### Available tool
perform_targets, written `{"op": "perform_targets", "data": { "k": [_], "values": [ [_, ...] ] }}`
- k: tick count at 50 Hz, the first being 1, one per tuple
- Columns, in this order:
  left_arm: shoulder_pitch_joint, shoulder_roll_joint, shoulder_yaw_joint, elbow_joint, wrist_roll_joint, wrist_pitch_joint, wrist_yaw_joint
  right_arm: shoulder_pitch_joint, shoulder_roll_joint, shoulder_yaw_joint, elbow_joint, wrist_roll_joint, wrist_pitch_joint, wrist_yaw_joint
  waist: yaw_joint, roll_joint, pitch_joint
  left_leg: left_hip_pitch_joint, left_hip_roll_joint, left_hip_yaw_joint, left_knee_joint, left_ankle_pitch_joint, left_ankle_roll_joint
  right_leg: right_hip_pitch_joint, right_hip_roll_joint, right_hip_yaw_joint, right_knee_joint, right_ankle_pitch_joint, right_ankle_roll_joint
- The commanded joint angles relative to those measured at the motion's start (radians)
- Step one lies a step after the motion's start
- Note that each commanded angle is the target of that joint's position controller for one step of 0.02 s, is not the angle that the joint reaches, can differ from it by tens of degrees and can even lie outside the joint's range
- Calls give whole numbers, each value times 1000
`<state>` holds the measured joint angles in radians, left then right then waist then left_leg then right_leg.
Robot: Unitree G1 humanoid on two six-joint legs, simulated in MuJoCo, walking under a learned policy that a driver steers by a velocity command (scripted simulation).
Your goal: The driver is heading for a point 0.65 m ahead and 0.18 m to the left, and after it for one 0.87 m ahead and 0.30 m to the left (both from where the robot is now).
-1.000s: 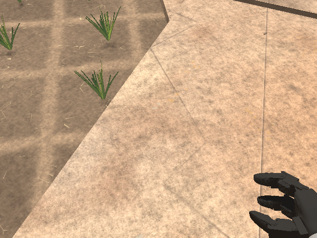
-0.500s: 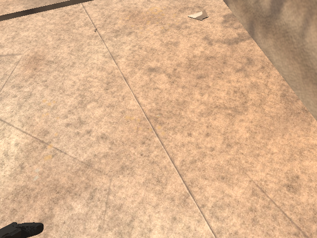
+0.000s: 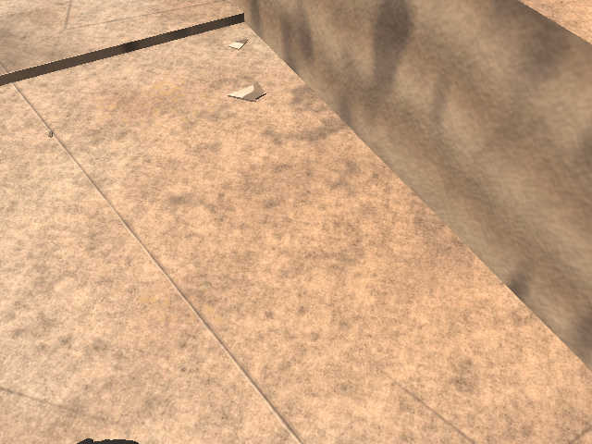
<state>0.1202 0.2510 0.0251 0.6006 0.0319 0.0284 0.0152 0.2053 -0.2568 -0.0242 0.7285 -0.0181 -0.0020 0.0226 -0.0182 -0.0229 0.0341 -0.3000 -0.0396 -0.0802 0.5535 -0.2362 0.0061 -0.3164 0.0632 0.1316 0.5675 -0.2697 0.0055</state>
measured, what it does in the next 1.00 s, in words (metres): walks ahead, turning left: left foot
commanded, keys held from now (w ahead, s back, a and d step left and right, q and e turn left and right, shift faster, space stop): q+shift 0.02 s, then w+q+shift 0.50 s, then w+e+shift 0.48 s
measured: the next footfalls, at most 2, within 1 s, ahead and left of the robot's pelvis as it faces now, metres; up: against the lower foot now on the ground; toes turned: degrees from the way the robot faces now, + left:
left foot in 0.58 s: +0.30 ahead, +0.35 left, +0.00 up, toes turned +35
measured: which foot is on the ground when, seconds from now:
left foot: down 0.00-0.14, up 0.16-0.56, down 0.58-1.00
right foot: down 0.00-0.60, up 0.62-1.00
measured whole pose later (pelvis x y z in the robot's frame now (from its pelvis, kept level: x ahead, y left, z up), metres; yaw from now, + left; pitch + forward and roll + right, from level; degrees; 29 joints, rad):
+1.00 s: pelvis +0.46 +0.36 -0.02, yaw +20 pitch -1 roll +1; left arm 0.18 0.28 0.05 0.74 -0.05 -0.06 -0.06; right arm 0.42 -0.24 -0.04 0.81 -0.03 -0.10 -0.03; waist -0.05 -0.01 0.02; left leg 0.26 -0.08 0.28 0.19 -0.43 0.03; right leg -0.80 -0.04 -0.07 0.80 0.18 -0.09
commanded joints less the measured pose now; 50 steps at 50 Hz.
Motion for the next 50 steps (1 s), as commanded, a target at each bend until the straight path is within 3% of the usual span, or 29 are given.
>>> {"op": "perform_targets", "data": {
  "k": [1,2,4,6,7,8,9,10,12,17,20,24,25,27,28,29,30,31,32,33,34,35,36,38,40,43,46,48,50],
  "values": [
    [-17,145,64,-61,-9,-20,15,-97,-274,-76,-119,27,-11,-20,39,205,23,-87,194,-371,-275,-158,123,36,-2,-58,18,-50,2],
    [-11,126,60,-60,-13,-30,11,-54,-244,-72,-115,30,-4,-31,27,211,-33,-29,179,-391,-284,-293,141,20,17,-75,22,-112,4],
    [21,108,64,-50,-36,-59,-3,2,-230,-76,-115,44,5,-42,29,240,-65,-1,171,-463,-303,-540,170,22,21,-76,24,-193,-5],
    [121,124,78,-7,-54,-92,-12,-72,-212,-78,-154,63,10,-47,104,209,-54,-184,122,-440,-274,-528,134,248,-36,-31,-149,-148,-59],
    [233,185,97,34,-32,-103,-7,-142,-171,-70,-199,69,8,-50,162,116,-74,-407,46,-295,-156,-433,47,473,-145,58,-218,-206,-102],
    [315,235,114,71,-25,-108,-4,-184,-91,-49,-237,73,-1,-48,183,-85,-86,-593,-31,-100,138,-312,-16,609,-328,292,-328,-377,-165],
    [225,228,111,56,-22,-115,-4,-163,-108,-49,-248,65,-14,-40,131,-154,-32,-667,40,-76,365,-217,-9,530,-450,442,-364,-403,-209],
    [169,173,92,28,-28,-119,6,-116,-141,-60,-229,53,-20,-30,92,-89,-33,-661,84,-61,487,-160,-8,474,-438,393,-371,-407,-199],
    [148,159,81,24,-43,-121,13,-56,-132,-58,-221,53,-24,-12,68,-103,-7,-689,128,-32,609,-94,-21,420,-409,293,-396,-388,-176],
    [217,199,80,72,-17,-129,9,-121,-117,-42,-257,52,-22,9,100,-71,62,-688,177,15,649,61,-54,331,-360,-1,-448,-165,-150],
    [228,220,83,98,-16,-125,4,-166,-103,-30,-278,59,-19,23,102,-78,104,-658,200,39,550,124,-47,316,-357,-144,-463,-72,-128],
    [251,250,93,132,-29,-112,-7,-237,-87,-14,-288,65,-26,53,109,-42,166,-579,197,129,371,120,20,357,-365,-290,-488,20,-100],
    [236,260,95,134,-32,-107,-10,-234,-90,-14,-285,67,-27,59,94,-38,167,-509,178,165,319,94,47,352,-354,-337,-469,131,-90],
    [262,303,103,150,-40,-103,-14,-172,-124,-31,-273,62,-30,55,33,-88,83,-247,62,246,288,-5,101,334,-365,-376,-316,755,-99],
    [269,325,102,165,-40,-101,-15,-6,-170,-61,-239,66,-30,47,-81,-111,-20,10,-14,263,261,-46,139,282,-377,-388,-107,1030,-105],
    [261,313,89,163,-40,-109,-12,241,-256,-112,-169,76,-19,29,-225,-75,-147,391,-49,224,186,23,176,114,-353,-382,163,1063,-85],
    [315,152,43,132,-15,-121,-12,332,-361,-135,-111,70,-9,4,-173,199,-207,709,136,-145,127,-181,201,-261,-243,-344,606,155,-20],
    [375,95,11,103,-56,-157,-18,350,-392,-119,-139,50,-24,0,-110,363,-508,808,377,-750,-177,-630,299,-385,-91,-81,932,-291,-21],
    [195,213,44,91,-117,-166,-11,350,-267,-88,-128,26,-50,18,-192,136,-420,699,392,-705,-285,-666,219,-443,-105,38,985,-197,-44],
    [121,191,40,58,-135,-169,-4,317,-253,-82,-97,24,-69,25,-165,131,-214,516,401,-584,-304,-550,206,-512,-118,11,957,-119,-51],
    [109,155,30,57,-106,-169,7,243,-237,-76,-80,21,-84,25,-105,79,-131,350,390,-485,-293,-437,189,-489,-173,11,900,-52,-60],
    [151,146,34,75,-83,-153,7,163,-177,-61,-79,5,-94,27,-38,97,-80,213,348,-352,-272,-353,165,-428,-219,20,846,39,-68],
    [221,135,38,108,-92,-126,-2,113,-124,-49,-81,-11,-105,26,9,150,-68,109,321,-252,-278,-281,142,-352,-249,33,834,110,-66],
    [258,115,44,145,-101,-81,-16,80,-76,-43,-60,1,-126,21,40,138,-31,66,288,-98,-342,-132,106,-345,-258,24,794,167,-53],
    [214,90,42,149,-93,-59,-20,88,-78,-48,-34,2,-136,10,36,99,37,58,259,43,-387,36,63,-407,-246,27,742,243,-45],
    [117,93,42,129,-90,-69,-28,97,-61,-43,-19,-10,-137,-14,20,75,105,98,156,245,-445,234,5,-440,-171,-50,550,404,-56],
    [38,72,31,98,-75,-91,-56,147,-104,-50,2,-6,-137,-40,0,41,139,191,184,320,-475,459,-20,-436,-140,-139,344,499,-68],
    [12,77,33,80,-81,-105,-78,148,-140,-54,7,-8,-119,-57,9,30,130,275,189,357,-437,737,-59,-386,-88,-229,225,487,-98],
    [47,103,47,64,-93,-106,-93,153,-206,-66,7,-12,-93,-81,51,93,50,372,207,371,-287,1181,-78,-257,-22,-329,177,447,-116]
  ]
}}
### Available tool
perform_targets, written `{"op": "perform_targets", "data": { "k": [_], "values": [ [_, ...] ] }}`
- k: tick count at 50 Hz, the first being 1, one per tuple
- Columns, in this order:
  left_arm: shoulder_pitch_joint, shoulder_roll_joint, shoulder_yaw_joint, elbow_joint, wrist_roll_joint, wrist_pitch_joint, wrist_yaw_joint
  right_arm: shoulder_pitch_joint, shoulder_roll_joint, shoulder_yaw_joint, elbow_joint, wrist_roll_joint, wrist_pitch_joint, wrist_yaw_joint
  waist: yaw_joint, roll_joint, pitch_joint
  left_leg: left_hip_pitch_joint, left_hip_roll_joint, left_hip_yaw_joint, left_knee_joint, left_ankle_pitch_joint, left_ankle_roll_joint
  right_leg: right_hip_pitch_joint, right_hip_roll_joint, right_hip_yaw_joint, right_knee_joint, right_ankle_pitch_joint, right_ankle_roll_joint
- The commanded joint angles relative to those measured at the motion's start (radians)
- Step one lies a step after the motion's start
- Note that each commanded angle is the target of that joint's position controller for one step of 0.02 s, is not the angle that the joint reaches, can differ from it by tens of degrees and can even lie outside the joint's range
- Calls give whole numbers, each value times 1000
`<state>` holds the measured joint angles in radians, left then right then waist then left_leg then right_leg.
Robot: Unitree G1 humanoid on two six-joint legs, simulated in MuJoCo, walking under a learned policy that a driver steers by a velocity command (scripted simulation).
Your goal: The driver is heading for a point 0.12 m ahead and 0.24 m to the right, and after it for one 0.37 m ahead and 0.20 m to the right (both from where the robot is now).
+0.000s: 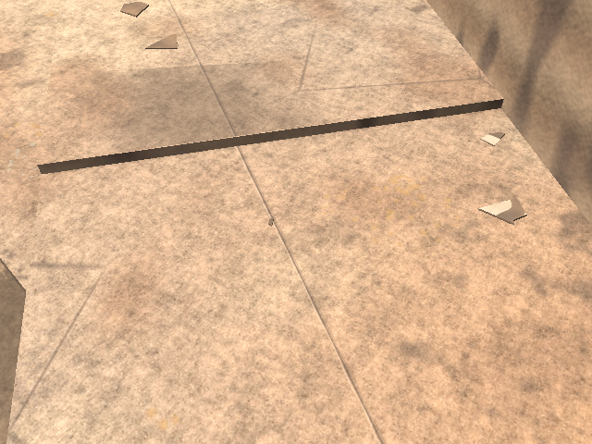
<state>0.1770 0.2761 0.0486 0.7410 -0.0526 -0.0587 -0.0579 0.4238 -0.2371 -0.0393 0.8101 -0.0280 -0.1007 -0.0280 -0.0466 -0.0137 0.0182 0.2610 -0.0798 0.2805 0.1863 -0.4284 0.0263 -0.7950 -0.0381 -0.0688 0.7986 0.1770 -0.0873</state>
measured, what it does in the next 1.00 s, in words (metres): walks ahead, turning right: right foot, then left foot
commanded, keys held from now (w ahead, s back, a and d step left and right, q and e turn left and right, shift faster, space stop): w+e+shift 0.06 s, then e+shift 0.24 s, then shift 0.70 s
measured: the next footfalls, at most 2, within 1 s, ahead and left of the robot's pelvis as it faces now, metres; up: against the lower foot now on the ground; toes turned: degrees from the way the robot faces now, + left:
right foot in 0.08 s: +0.28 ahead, -0.03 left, +0.00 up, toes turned -6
left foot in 0.46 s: +0.58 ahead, +0.05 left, +0.00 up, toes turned -33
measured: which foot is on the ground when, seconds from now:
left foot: down 0.00-0.08, up 0.10-0.44, down 0.46-1.00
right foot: up 0.00-0.06, down 0.08-0.46, up 0.48-0.76, down 0.78-1.00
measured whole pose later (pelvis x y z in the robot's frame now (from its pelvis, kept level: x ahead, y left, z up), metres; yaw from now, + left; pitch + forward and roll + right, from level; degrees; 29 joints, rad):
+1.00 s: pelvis +0.44 +0.00 +0.02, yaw -30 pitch -1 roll +1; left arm 0.24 0.21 0.02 0.75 0.02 0.00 0.02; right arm 0.20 -0.23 -0.03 0.71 -0.02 -0.02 0.00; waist -0.02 0.02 0.02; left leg -0.33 -0.05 -0.05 0.53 -0.19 0.01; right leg -0.22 0.02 0.08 0.58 -0.34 0.00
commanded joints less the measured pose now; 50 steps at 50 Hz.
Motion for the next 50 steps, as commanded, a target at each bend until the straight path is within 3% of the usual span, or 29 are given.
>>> {"op": "perform_targets", "data": {
  "k": [1,2,3,4,5,6,7,8,9,12,14,16,18,20,22,23,24,25,26,28,30,33,37,39,40,41,43,44,50],
  "values": [
    [49,100,35,-75,-14,-6,-20,-83,-262,-62,-81,5,20,-44,125,130,17,-158,268,13,185,1559,-96,311,103,-152,-47,-41,-28],
    [172,142,55,-55,-16,17,-12,-134,-292,-74,-96,17,31,-50,202,175,-29,-172,292,0,326,1718,-83,445,121,-151,-15,-133,-45],
    [428,218,92,9,-9,44,1,-237,-300,-79,-126,21,33,-43,333,171,-107,-282,302,-33,585,1732,-59,703,106,-82,9,-203,-93],
    [673,237,103,80,4,63,25,-366,-252,-68,-153,52,19,-14,450,21,-121,-452,183,-32,1067,1201,-59,938,32,41,-176,-48,-164],
    [616,165,69,123,54,54,25,-438,0,-4,-217,38,-25,31,316,-410,59,-855,-92,-137,1539,-127,-68,967,72,170,-182,194,-194],
    [419,144,38,37,84,8,23,-176,54,27,-260,53,-60,44,75,-405,-129,-1108,-81,-412,1693,-218,-52,1064,-100,693,-277,-107,-373],
    [346,136,50,-44,73,-1,16,-181,-68,20,-271,55,-84,56,96,-178,-199,-1074,-47,-478,1591,-155,8,1025,-176,878,-463,-358,-399],
    [249,144,55,-81,56,-15,14,-245,-121,-1,-289,62,-92,60,32,54,-53,-1066,-6,-462,1404,-69,35,839,-176,874,-559,-448,-362],
    [148,149,56,-111,43,-29,12,-255,-135,-9,-274,46,-79,51,-29,195,7,-989,48,-459,1279,-6,19,669,-154,812,-566,-407,-319],
    [51,168,63,-152,39,-30,42,-284,-190,-32,-281,10,-27,18,-47,172,45,-796,98,-427,987,44,-79,387,-36,585,-554,26,-257],
    [85,159,67,-117,32,-5,78,-399,-106,-11,-323,-12,-10,4,1,109,18,-720,41,-361,712,175,-117,330,85,425,-477,221,-193],
    [138,169,78,-86,20,42,105,-417,-62,-1,-326,11,11,1,49,11,-104,-626,-29,-329,510,375,-132,395,146,360,-403,182,-95],
    [187,142,76,-66,18,69,117,-443,-73,-6,-326,32,17,8,94,-55,-149,-602,-41,-330,391,500,-139,466,135,380,-356,20,-52],
    [188,88,65,-70,28,76,119,-457,-98,-21,-321,32,12,14,105,-112,-135,-602,-17,-375,317,536,-124,527,108,440,-293,-132,-42],
    [123,58,55,-97,37,74,117,-370,-122,-38,-276,16,-7,19,52,-118,-149,-528,30,-390,206,627,-76,597,98,441,-140,-140,-12],
    [127,13,38,-114,48,70,109,-304,-136,-39,-258,-2,-14,17,39,-41,-222,-374,140,-460,208,771,-23,564,132,386,48,-299,21],
    [242,-45,18,-116,64,67,104,-296,-157,-34,-271,-22,-12,16,96,191,-268,-157,348,-713,276,1245,106,349,233,318,321,-893,71],
    [377,46,23,-111,39,60,90,-251,-185,-44,-248,-19,-5,26,143,337,-356,-67,552,-1069,250,1021,294,201,203,318,492,-914,109],
    [319,141,42,-74,38,76,89,-306,-138,-41,-276,1,2,29,103,180,-333,-133,487,-1050,221,710,292,197,138,324,578,-814,148],
    [123,171,52,-98,42,110,98,-334,-101,-19,-279,10,33,31,58,39,-208,-313,344,-818,182,417,204,198,115,254,577,-699,179],
    [78,111,33,-121,49,117,95,-355,-109,-15,-250,9,53,32,84,62,-101,-493,245,-685,134,317,146,286,74,205,357,-663,169],
    [77,39,6,-103,59,103,96,-321,-122,-25,-218,8,67,34,65,151,-127,-516,193,-586,111,380,151,442,68,126,67,-681,164],
    [83,66,11,-72,53,98,85,-293,-137,-26,-197,22,81,30,68,169,-139,-519,232,-615,113,211,168,577,50,137,-224,-463,117],
    [58,77,11,-77,70,95,79,-251,-113,-14,-176,25,80,29,69,134,-112,-625,203,-582,103,19,99,693,33,149,-335,-371,69],
    [43,108,15,-91,86,94,80,-238,-104,-10,-172,15,72,32,61,82,-102,-681,177,-541,120,-55,48,717,-32,214,-325,-377,36],
    [36,118,21,-72,88,90,78,-251,-110,-14,-184,9,66,35,39,-30,-62,-655,111,-443,151,-32,9,606,-34,229,-323,-505,4],
    [23,43,-3,-67,88,72,75,-281,-89,-10,-185,4,62,34,41,-59,-36,-551,83,-398,235,99,-18,492,-32,242,-383,-607,12],
    [13,44,-4,-65,86,63,76,-266,-78,-8,-178,5,63,31,30,-68,-26,-520,84,-389,255,144,-13,462,-28,242,-389,-599,23],
    [54,48,-4,-46,68,39,84,-241,-79,-10,-160,12,67,26,33,-2,-24,-494,96,-401,286,293,14,482,-5,220,-338,-414,50]
  ]
}}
